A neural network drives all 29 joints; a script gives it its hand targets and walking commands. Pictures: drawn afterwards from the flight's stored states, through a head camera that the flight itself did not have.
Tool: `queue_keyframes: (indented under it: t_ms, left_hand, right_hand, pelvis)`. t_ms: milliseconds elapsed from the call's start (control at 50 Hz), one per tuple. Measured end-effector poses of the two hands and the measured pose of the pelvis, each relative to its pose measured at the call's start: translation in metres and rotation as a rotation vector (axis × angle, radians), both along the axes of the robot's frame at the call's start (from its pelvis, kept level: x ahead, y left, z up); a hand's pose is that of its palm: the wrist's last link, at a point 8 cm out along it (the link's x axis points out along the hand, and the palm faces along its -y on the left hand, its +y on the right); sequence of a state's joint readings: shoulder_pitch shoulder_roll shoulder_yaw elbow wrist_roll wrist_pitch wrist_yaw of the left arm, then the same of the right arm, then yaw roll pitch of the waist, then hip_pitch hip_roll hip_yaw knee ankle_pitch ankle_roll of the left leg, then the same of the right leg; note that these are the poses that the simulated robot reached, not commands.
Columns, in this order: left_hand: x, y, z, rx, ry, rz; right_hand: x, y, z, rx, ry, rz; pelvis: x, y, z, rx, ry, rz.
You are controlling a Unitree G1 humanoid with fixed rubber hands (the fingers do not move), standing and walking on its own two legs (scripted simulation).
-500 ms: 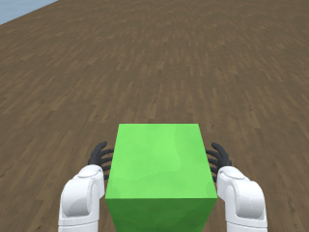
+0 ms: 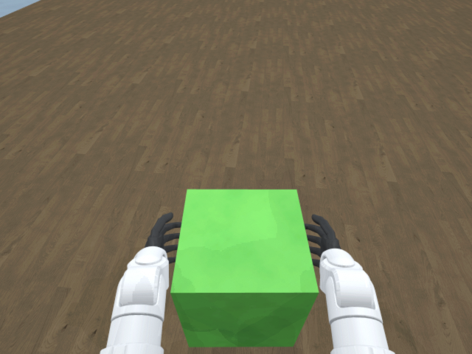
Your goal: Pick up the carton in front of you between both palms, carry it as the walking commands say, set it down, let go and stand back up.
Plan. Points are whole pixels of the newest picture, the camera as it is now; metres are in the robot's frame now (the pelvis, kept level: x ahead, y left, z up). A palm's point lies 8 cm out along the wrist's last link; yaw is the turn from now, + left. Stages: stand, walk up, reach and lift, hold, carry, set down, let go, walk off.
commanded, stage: carry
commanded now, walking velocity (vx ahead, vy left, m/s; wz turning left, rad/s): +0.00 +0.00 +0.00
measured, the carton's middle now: (241, 270) +0.30 +0.00 -0.05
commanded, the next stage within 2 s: hold in 0.50 s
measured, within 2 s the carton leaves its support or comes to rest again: neither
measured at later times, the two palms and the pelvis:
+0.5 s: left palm (152, 250) +0.29 +0.16 +0.04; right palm (326, 252) +0.29 -0.14 +0.04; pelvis +0.00 +0.01 +0.00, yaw +0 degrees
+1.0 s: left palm (140, 276) +0.24 +0.16 +0.05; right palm (327, 263) +0.26 -0.14 +0.05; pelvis -0.04 -0.01 +0.00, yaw +5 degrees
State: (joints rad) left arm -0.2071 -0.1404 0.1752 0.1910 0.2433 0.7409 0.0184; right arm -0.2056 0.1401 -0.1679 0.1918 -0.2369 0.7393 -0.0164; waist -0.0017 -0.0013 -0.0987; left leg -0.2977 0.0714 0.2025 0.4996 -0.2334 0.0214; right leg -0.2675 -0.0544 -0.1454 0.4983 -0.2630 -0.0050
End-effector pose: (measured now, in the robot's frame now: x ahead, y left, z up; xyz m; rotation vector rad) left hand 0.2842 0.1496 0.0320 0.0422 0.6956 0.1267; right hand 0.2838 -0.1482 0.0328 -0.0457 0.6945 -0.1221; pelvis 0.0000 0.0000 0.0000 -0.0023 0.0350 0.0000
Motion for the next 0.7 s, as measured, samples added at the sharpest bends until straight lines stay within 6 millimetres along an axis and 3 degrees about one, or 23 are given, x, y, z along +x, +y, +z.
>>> queue_keyframes:
  t_ms: [500, 700]
  left_hand:
    - [0.004, 0.006, 0.007, -0.006, -0.033, 0.007]
    - [-0.025, 0.020, 0.007, -0.009, -0.026, 0.069]
  right_hand:
    - [0.005, 0.006, 0.007, 0.005, -0.033, -0.001]
    - [-0.003, 0.020, 0.012, -0.022, -0.026, 0.080]
  pelvis:
    - [0.001, 0.005, -0.001, -0.001, 0.001, 0.002]
    - [-0.010, 0.000, 0.007, 0.010, -0.133, 0.070]
